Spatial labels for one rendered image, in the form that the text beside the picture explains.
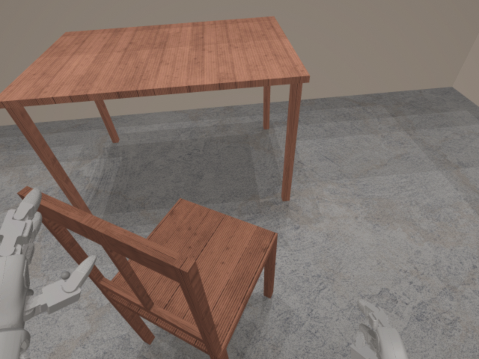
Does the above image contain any left robot hand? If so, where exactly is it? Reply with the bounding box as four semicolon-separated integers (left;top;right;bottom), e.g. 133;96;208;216
0;188;97;329

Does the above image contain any right robot hand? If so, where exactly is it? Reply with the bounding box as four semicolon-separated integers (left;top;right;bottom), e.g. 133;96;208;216
350;298;408;359

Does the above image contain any left robot forearm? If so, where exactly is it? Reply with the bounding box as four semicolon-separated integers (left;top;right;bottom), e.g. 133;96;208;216
0;328;31;359

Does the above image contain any chair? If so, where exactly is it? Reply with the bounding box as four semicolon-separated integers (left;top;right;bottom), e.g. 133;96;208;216
17;186;278;359

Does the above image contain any table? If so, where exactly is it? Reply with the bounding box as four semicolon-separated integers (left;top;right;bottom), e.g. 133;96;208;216
0;16;310;214

